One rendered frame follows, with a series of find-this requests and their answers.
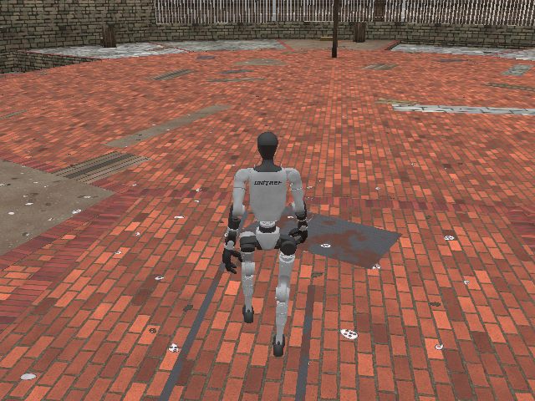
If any robot right forearm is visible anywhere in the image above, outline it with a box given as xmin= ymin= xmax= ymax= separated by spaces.
xmin=295 ymin=200 xmax=308 ymax=231

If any left robot hand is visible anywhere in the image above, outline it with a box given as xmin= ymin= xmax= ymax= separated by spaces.
xmin=222 ymin=248 xmax=242 ymax=274

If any right robot upper arm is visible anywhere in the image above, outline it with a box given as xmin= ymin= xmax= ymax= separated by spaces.
xmin=285 ymin=168 xmax=305 ymax=212

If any right robot shin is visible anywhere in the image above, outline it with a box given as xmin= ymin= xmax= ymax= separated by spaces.
xmin=276 ymin=287 xmax=290 ymax=345

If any robot left forearm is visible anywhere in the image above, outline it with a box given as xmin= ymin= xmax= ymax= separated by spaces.
xmin=224 ymin=204 xmax=241 ymax=250

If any left robot thigh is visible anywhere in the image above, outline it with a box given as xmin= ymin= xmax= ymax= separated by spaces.
xmin=239 ymin=231 xmax=257 ymax=277

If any left robot upper arm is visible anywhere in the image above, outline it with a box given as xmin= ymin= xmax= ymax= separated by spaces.
xmin=232 ymin=168 xmax=251 ymax=216

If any right robot hand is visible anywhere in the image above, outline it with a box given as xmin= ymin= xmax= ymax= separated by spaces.
xmin=288 ymin=228 xmax=308 ymax=245

